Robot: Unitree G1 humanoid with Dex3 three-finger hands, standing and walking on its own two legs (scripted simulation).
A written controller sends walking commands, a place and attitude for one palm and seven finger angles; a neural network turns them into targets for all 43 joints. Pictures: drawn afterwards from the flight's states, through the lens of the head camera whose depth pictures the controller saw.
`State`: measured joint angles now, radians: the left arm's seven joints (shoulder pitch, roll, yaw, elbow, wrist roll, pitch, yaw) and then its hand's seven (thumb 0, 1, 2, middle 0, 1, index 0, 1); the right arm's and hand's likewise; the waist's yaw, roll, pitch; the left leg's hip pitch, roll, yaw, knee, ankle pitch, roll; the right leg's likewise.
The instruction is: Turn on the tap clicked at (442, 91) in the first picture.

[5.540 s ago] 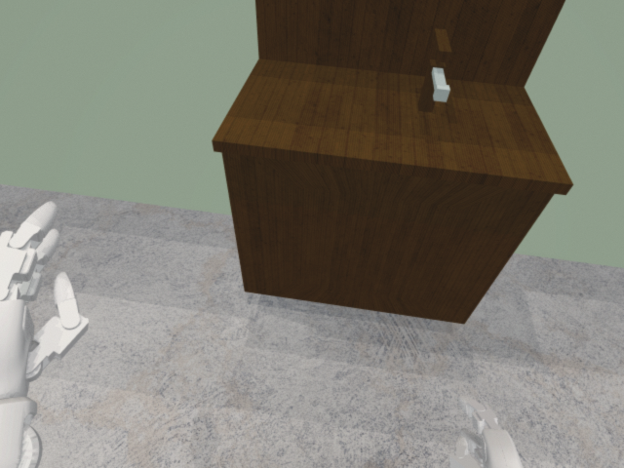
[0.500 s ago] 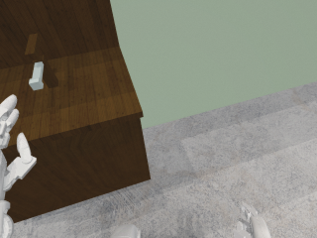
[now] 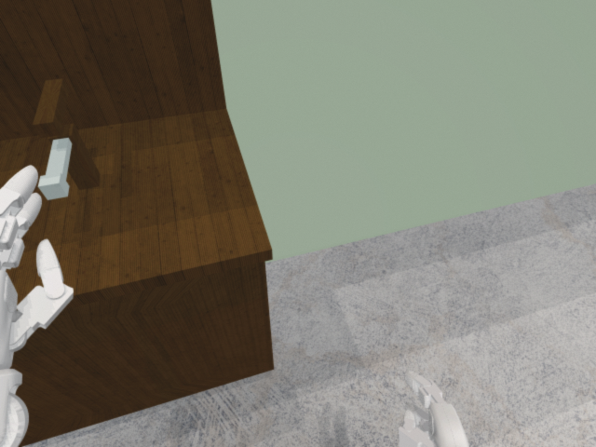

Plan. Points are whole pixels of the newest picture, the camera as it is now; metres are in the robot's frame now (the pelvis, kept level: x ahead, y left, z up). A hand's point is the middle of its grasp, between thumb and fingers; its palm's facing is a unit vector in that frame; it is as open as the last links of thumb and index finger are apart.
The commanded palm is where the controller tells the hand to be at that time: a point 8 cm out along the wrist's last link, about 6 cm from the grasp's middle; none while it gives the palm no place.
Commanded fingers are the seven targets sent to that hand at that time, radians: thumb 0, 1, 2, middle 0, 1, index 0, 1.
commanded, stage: come to a stop and stand still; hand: left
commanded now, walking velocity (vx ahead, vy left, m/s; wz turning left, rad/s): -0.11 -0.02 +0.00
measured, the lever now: (54, 186) +0.44 +0.40 +0.09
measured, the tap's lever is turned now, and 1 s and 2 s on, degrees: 0 0 0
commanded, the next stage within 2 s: look again from close up in 1.04 s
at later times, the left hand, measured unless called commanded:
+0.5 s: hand (39, 349) +0.17 +0.23 +0.17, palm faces +0.40 -0.82 -0.42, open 7.4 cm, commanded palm +0.12 +0.28 +0.18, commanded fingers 0.00 0.90 0.90 -0.20 -0.30 -0.20 -0.30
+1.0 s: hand (12, 403) +0.13 +0.24 +0.16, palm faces +0.40 -0.82 -0.41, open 7.4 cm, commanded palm +0.07 +0.27 +0.18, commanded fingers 0.00 0.90 0.90 -0.20 -0.30 -0.20 -0.30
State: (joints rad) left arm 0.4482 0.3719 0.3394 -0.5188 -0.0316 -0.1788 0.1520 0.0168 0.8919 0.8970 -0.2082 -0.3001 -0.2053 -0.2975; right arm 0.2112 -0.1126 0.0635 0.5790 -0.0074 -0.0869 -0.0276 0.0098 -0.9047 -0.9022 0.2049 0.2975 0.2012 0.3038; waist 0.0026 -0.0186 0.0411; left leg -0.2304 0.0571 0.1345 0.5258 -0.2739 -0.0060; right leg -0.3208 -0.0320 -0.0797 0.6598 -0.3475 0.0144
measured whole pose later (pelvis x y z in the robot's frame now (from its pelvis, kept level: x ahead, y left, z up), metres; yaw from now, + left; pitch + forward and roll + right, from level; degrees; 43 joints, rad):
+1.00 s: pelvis -0.09 -0.01 +0.00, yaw +0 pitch -1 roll +0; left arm 0.48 0.36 0.34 -0.45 -0.02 -0.18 0.16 0.01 0.89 0.90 -0.21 -0.30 -0.21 -0.30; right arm 0.26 -0.21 0.02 0.62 0.00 -0.06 -0.07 0.01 -0.90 -0.90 0.21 0.30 0.20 0.30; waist 0.00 0.01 0.01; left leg -0.27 0.04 0.06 0.50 -0.21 0.00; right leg -0.29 0.00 -0.06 0.44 -0.14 -0.01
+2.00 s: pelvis +0.02 +0.04 -0.01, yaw +0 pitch +1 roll -2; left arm 0.40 0.38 0.38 -0.49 -0.05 -0.21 0.10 0.02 0.89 0.90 -0.21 -0.30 -0.21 -0.30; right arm 0.21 -0.20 0.01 0.55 0.01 -0.11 -0.01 0.01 -0.90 -0.90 0.20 0.30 0.20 0.30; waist 0.01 -0.02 0.03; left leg -0.23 0.00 0.06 0.70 -0.46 0.05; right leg -0.24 -0.02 -0.02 0.62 -0.38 0.03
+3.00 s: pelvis +0.14 +0.10 +0.00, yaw +1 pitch -1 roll -1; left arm 0.41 0.35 0.34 -0.47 -0.03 -0.16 0.13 0.02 0.89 0.90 -0.21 -0.30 -0.21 -0.30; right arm 0.22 -0.15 0.06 0.59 0.00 -0.13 -0.02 0.01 -0.90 -0.90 0.21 0.30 0.20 0.30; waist 0.02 0.02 0.01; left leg -0.23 0.05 0.07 0.55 -0.30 0.00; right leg -0.24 0.04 -0.07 0.48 -0.23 -0.05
